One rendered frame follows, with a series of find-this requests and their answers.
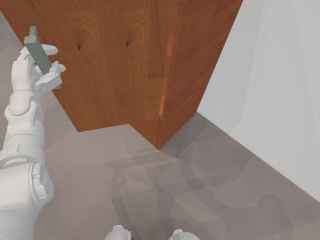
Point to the right robot shin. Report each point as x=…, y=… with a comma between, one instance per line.
x=177, y=231

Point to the cupboard door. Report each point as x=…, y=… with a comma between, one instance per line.
x=114, y=52

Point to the left robot upper arm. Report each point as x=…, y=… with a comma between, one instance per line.
x=24, y=189

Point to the handle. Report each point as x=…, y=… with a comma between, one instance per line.
x=37, y=52

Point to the left robot forearm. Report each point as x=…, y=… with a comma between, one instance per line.
x=25, y=137

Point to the robot left hand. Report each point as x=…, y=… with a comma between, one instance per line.
x=25, y=77

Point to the robot left thigh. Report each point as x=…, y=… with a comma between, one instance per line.
x=119, y=234

